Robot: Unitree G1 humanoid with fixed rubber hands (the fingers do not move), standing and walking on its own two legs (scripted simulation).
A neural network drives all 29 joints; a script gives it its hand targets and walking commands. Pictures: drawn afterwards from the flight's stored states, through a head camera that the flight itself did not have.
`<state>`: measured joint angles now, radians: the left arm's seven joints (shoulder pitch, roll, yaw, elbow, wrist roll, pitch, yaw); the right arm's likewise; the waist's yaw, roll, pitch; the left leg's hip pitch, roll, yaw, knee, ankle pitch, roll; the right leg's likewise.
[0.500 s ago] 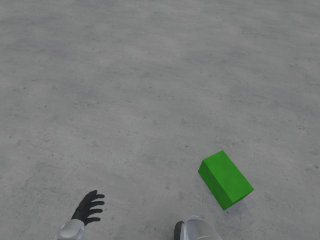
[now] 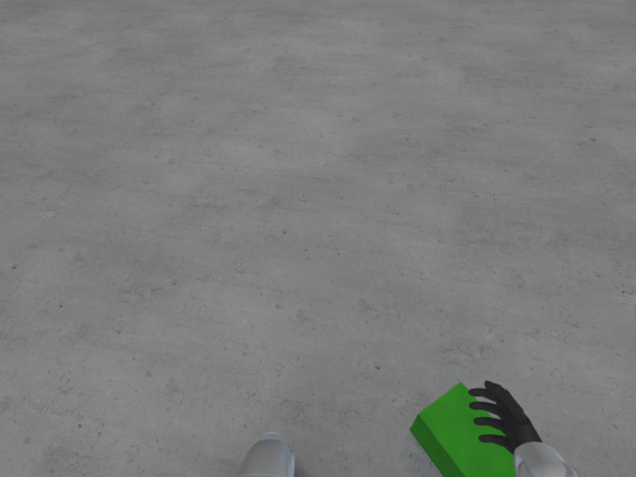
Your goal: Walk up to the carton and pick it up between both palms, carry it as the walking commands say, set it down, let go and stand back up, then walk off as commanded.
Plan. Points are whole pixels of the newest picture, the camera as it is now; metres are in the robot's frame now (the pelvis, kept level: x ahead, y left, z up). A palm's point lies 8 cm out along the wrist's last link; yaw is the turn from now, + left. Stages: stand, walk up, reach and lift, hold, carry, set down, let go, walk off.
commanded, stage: walk off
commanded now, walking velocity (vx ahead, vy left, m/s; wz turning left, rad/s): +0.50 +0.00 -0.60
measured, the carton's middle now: (470, 452) +0.31 -0.30 -0.69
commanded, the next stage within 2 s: none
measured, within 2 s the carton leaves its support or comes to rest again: rests again in 0.60 s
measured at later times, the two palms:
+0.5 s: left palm (276, 236) +0.53 +0.17 -0.09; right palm out of the picture +0.12 -0.21 -0.12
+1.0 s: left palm (304, 211) +0.60 +0.12 -0.10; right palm (614, 262) +0.51 -0.42 -0.10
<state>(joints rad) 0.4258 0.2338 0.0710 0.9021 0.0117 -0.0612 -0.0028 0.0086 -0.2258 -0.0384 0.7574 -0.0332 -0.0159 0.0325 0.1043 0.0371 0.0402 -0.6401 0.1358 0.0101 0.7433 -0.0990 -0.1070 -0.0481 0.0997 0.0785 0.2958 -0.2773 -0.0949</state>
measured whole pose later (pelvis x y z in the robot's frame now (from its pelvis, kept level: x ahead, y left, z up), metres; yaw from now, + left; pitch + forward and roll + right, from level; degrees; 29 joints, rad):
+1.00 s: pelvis +0.48 -0.12 +0.00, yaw -36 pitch +2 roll +0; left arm 0.44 0.25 0.07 0.87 0.01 -0.06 0.00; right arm 0.05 -0.25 -0.05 0.73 -0.03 0.00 0.03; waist 0.09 0.04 0.04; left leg -0.65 0.14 0.02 0.79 -0.11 -0.11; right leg -0.05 0.09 0.07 0.30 -0.28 -0.09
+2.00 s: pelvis +0.79 -0.50 +0.00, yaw -71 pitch +2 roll +0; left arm 0.42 0.25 0.07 0.88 0.01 -0.05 -0.01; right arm 0.07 -0.27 -0.05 0.74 -0.04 0.00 0.03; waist 0.08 0.04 0.04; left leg -0.65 0.16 0.02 0.83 -0.14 -0.12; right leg -0.09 0.10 0.06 0.30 -0.23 -0.10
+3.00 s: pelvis +0.86 -0.90 +0.00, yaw -97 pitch +0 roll +0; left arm 0.24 0.19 0.01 0.94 0.02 -0.04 0.00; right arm 0.20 -0.23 -0.05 0.88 -0.02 0.05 -0.02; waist 0.01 0.03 0.06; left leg -0.42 0.12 0.06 0.76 -0.33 -0.07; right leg -0.24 0.03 -0.10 0.38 -0.14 -0.08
